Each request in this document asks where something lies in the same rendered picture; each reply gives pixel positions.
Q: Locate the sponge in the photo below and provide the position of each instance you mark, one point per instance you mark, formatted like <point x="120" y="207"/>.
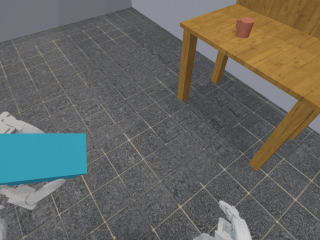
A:
<point x="27" y="158"/>

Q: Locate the robot right hand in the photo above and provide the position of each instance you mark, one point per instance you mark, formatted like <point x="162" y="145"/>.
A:
<point x="237" y="230"/>

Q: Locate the robot left hand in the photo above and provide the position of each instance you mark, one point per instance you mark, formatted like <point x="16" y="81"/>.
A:
<point x="24" y="196"/>

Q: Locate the table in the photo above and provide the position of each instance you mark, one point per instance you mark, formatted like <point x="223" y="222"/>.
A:
<point x="283" y="48"/>

